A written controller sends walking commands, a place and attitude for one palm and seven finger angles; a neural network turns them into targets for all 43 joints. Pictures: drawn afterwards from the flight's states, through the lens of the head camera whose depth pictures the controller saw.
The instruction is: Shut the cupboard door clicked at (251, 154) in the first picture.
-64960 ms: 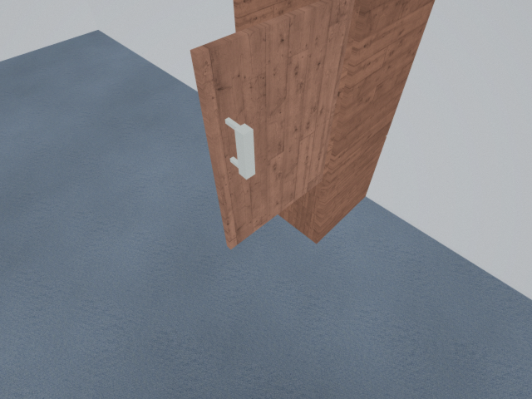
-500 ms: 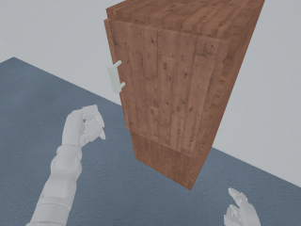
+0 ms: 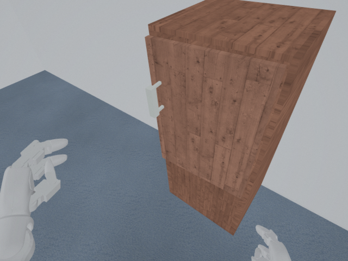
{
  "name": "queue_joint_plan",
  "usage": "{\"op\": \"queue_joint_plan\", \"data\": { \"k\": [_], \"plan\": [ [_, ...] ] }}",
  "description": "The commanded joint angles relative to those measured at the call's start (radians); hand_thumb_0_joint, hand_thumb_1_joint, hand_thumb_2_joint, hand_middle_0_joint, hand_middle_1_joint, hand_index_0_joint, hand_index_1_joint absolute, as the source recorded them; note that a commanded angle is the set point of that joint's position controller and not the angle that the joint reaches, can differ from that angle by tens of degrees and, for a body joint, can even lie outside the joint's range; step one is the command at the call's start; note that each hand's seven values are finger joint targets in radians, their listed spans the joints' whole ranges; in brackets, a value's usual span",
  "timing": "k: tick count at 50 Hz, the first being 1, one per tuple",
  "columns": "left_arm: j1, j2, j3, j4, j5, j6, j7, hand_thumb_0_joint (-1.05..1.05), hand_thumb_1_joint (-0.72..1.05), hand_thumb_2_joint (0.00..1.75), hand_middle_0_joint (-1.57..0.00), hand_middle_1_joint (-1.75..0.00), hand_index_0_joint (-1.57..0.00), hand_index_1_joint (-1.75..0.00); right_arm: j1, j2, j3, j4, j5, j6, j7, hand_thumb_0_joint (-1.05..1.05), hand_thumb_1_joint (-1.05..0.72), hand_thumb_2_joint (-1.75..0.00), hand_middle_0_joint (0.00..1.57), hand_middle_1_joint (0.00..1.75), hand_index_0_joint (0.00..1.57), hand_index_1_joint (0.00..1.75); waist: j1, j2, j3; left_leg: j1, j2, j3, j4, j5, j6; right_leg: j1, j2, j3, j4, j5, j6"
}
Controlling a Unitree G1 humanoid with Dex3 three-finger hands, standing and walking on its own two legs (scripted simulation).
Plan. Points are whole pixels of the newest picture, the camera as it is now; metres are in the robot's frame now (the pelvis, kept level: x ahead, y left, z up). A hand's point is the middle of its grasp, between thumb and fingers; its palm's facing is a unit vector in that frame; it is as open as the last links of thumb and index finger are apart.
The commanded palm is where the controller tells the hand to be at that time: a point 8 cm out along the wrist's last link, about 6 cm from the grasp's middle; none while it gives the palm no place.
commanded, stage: draw the hand back to the body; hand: left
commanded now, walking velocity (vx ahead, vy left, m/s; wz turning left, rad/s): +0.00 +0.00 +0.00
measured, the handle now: (156, 99) +0.63 +0.15 +0.04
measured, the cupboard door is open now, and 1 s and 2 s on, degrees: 3 3 3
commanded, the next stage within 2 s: step back with the hand held close in 0.46 s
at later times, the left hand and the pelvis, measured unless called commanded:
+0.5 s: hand (39, 189) +0.18 +0.26 +0.16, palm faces +0.46 -0.79 -0.40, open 7.4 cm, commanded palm +0.13 +0.30 +0.17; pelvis -0.01 +0.00 +0.00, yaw +0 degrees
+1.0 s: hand (19, 203) +0.16 +0.28 +0.16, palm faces +0.41 -0.76 -0.51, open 7.4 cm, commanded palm +0.10 +0.32 +0.17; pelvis -0.05 +0.02 -0.01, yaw -1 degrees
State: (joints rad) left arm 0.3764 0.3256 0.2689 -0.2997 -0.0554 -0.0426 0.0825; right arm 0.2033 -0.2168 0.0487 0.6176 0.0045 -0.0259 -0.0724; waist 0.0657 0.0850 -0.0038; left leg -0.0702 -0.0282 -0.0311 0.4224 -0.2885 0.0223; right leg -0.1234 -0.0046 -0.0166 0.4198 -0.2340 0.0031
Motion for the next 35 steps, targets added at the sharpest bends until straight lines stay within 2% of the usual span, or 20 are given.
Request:
{"op": "queue_joint_plan", "data": {
  "k": [1,2,3,4,5,7,9,12,13,17,20,23,26,27,29,30,31,32,33,35],
  "plan": [
    [-0.059,0.211,0.179,-0.275,-0.007,-0.076,0.03,0.0,0.9,0.9,-0.28,-0.39,-0.28,-0.39,-0.14,-0.092,-0.054,-0.169,0.004,-0.075,-0.013,0.0,-0.9,-0.9,0.2,0.3,0.2,0.3,-0.003,-0.017,-0.098,-0.075,0.034,0.026,-0.058,0.334,-0.013,0.094,-0.009,-0.028,-0.031,0.233,-0.015],
    [-0.015,0.229,0.207,-0.253,-0.01,-0.074,0.032,0.0,0.9,0.9,-0.25,-0.36,-0.25,-0.36,-0.141,-0.096,-0.055,-0.163,0.002,-0.081,-0.015,0.0,-0.9,-0.9,0.2,0.3,0.2,0.3,0.004,-0.03,-0.076,-0.085,0.036,0.027,-0.058,0.323,-0.01,0.085,-0.008,-0.027,-0.042,0.228,-0.014],
    [-0.015,0.217,0.202,-0.289,-0.012,-0.079,0.033,0.0,0.9,0.9,-0.23,-0.33,-0.23,-0.33,-0.137,-0.091,-0.056,-0.168,0.005,-0.084,-0.015,0.0,-0.9,-0.9,0.2,0.3,0.2,0.3,0.0,-0.004,-0.088,-0.08,0.037,0.027,-0.062,0.317,-0.013,0.093,-0.011,-0.026,-0.036,0.216,-0.015],
    [-0.003,0.243,0.233,-0.298,-0.011,-0.084,0.038,0.0,0.9,0.9,-0.2,-0.3,-0.2,-0.3,-0.135,-0.094,-0.057,-0.164,0.006,-0.089,-0.016,0.0,-0.9,-0.9,0.2,0.3,0.2,0.3,0.004,-0.006,-0.082,-0.086,0.037,0.024,-0.062,0.311,-0.015,0.088,-0.008,-0.028,-0.036,0.207,-0.016],
    [-0.011,0.199,0.192,-0.282,-0.007,-0.084,0.036,0.0,0.9,0.9,-0.2,-0.3,-0.2,-0.3,-0.134,-0.093,-0.056,-0.158,0.005,-0.094,-0.016,0.0,-0.9,-0.9,0.2,0.3,0.2,0.3,-0.006,0.001,-0.051,-0.093,0.037,0.022,-0.067,0.301,-0.017,0.068,-0.008,-0.031,-0.035,0.191,-0.017],
    [-0.025,0.183,0.169,-0.246,-0.003,-0.08,0.036,0.0,0.9,0.9,-0.2,-0.3,-0.2,-0.3,-0.13,-0.106,-0.062,-0.148,0.003,-0.104,-0.019,0.0,-0.9,-0.9,0.2,0.3,0.2,0.3,-0.014,-0.046,-0.014,-0.092,0.039,0.024,-0.07,0.265,-0.009,0.033,-0.007,-0.028,-0.054,0.161,-0.013],
    [-0.062,0.185,0.163,-0.263,0.001,-0.085,0.04,0.0,0.9,0.9,-0.2,-0.3,-0.2,-0.3,-0.124,-0.109,-0.066,-0.148,0.005,-0.108,-0.022,0.0,-0.9,-0.9,0.2,0.3,0.2,0.3,-0.017,-0.023,-0.03,-0.082,0.037,0.023,-0.072,0.244,-0.007,0.031,-0.009,-0.028,-0.046,0.134,-0.014],
    [-0.056,0.203,0.179,-0.251,0.002,-0.09,0.045,0.0,0.9,0.9,-0.2,-0.3,-0.2,-0.3,-0.125,-0.112,-0.065,-0.14,0.002,-0.116,-0.026,0.0,-0.9,-0.9,0.2,0.3,0.2,0.3,-0.008,-0.045,-0.04,-0.086,0.035,0.017,-0.076,0.224,-0.005,0.042,-0.008,-0.026,-0.052,0.115,-0.015],
    [-0.065,0.195,0.171,-0.274,0.002,-0.093,0.045,0.0,0.9,0.9,-0.2,-0.3,-0.2,-0.3,-0.13,-0.105,-0.063,-0.147,0.003,-0.118,-0.025,0.0,-0.9,-0.9,0.2,0.3,0.2,0.3,-0.007,-0.027,-0.053,-0.081,0.035,0.017,-0.078,0.226,-0.006,0.052,-0.011,-0.025,-0.045,0.117,-0.016],
    [-0.042,0.231,0.212,-0.278,0.001,-0.096,0.048,0.0,0.9,0.9,-0.2,-0.3,-0.2,-0.3,-0.133,-0.104,-0.061,-0.141,0.0,-0.124,-0.026,0.0,-0.9,-0.9,0.2,0.3,0.2,0.3,0.004,-0.015,-0.06,-0.092,0.033,0.018,-0.076,0.235,-0.009,0.072,-0.008,-0.021,-0.048,0.134,-0.019],
    [-0.04,0.212,0.201,-0.294,0.0,-0.099,0.044,0.0,0.9,0.9,-0.2,-0.3,-0.2,-0.3,-0.135,-0.094,-0.058,-0.145,0.002,-0.125,-0.022,0.0,-0.9,-0.9,0.2,0.3,0.2,0.3,0.001,0.016,-0.053,-0.093,0.035,0.022,-0.076,0.249,-0.015,0.072,-0.01,-0.022,-0.042,0.147,-0.02],
    [-0.026,0.201,0.197,-0.264,-0.004,-0.092,0.04,0.0,0.9,0.9,-0.2,-0.3,-0.2,-0.3,-0.135,-0.092,-0.057,-0.146,0.001,-0.122,-0.022,0.0,-0.9,-0.9,0.2,0.3,0.2,0.3,-0.001,-0.02,-0.019,-0.103,0.038,0.024,-0.081,0.229,-0.012,0.058,-0.009,-0.021,-0.053,0.132,-0.018],
    [-0.033,0.202,0.199,-0.271,-0.002,-0.096,0.04,0.0,0.9,0.9,-0.2,-0.3,-0.2,-0.3,-0.134,-0.094,-0.059,-0.145,0.001,-0.12,-0.02,0.0,-0.9,-0.9,0.2,0.3,0.2,0.3,-0.001,0.003,-0.027,-0.101,0.038,0.023,-0.085,0.216,-0.013,0.057,-0.007,-0.022,-0.052,0.118,-0.019],
    [-0.011,0.211,0.211,-0.245,-0.005,-0.093,0.04,0.0,0.9,0.9,-0.2,-0.3,-0.2,-0.3,-0.134,-0.099,-0.06,-0.142,-0.001,-0.121,-0.022,0.0,-0.9,-0.9,0.2,0.3,0.2,0.3,0.004,-0.034,-0.023,-0.105,0.039,0.02,-0.084,0.224,-0.01,0.061,-0.006,-0.021,-0.058,0.127,-0.019],
    [-0.029,0.2,0.194,-0.269,-0.005,-0.095,0.038,0.0,0.9,0.9,-0.2,-0.3,-0.2,-0.3,-0.136,-0.096,-0.062,-0.146,0.002,-0.119,-0.021,0.0,-0.9,-0.9,0.2,0.3,0.2,0.3,-0.003,-0.03,-0.039,-0.093,0.039,0.028,-0.08,0.221,-0.007,0.059,-0.009,-0.017,-0.056,0.123,-0.016],
    [-0.1,0.294,0.291,-0.293,-0.005,-0.131,0.05,0.0,0.9,0.9,-0.2,-0.3,-0.2,-0.3,-0.117,-0.133,-0.076,-0.176,0.009,-0.098,-0.017,0.0,-0.9,-0.9,0.2,0.3,0.2,0.3,-0.046,-0.026,0.005,-0.186,0.057,-0.007,-0.023,0.135,0.017,-0.013,-0.067,0.089,-0.101,0.129,-0.028],
    [-0.011,0.234,0.243,-0.223,-0.005,-0.139,0.047,0.0,0.9,0.9,-0.2,-0.3,-0.2,-0.3,-0.104,-0.122,-0.078,-0.157,0.006,-0.086,-0.015,0.0,-0.9,-0.9,0.2,0.3,0.2,0.3,-0.053,-0.086,-0.009,-0.179,0.051,-0.02,0.014,0.117,0.015,-0.04,-0.105,0.107,-0.119,0.104,-0.041],
    [0.006,0.244,0.249,-0.24,0.002,-0.152,0.048,0.0,0.9,0.9,-0.2,-0.3,-0.2,-0.3,-0.105,-0.123,-0.083,-0.158,0.004,-0.077,-0.012,0.0,-0.9,-0.9,0.2,0.3,0.2,0.3,-0.05,-0.101,-0.022,-0.182,0.047,-0.024,0.04,0.135,0.013,-0.047,-0.126,0.12,-0.12,0.126,-0.054],
    [0.031,0.224,0.225,-0.248,0.002,-0.16,0.048,0.0,0.9,0.9,-0.2,-0.3,-0.2,-0.3,-0.107,-0.117,-0.083,-0.158,0.005,-0.07,-0.011,0.0,-0.9,-0.9,0.2,0.3,0.2,0.3,-0.057,-0.118,-0.053,-0.172,0.046,-0.018,0.066,0.142,0.011,-0.056,-0.147,0.127,-0.113,0.138,-0.06],
    [0.073,0.232,0.234,-0.274,-0.001,-0.171,0.058,0.0,0.9,0.9,-0.2,-0.3,-0.2,-0.3,-0.096,-0.124,-0.093,-0.161,0.008,-0.055,-0.01,0.0,-0.9,-0.9,0.2,0.3,0.2,0.3,-0.064,-0.087,-0.101,-0.18,0.051,-0.022,0.084,0.182,0.003,-0.046,-0.165,0.121,-0.072,0.203,-0.074]
  ]
}}
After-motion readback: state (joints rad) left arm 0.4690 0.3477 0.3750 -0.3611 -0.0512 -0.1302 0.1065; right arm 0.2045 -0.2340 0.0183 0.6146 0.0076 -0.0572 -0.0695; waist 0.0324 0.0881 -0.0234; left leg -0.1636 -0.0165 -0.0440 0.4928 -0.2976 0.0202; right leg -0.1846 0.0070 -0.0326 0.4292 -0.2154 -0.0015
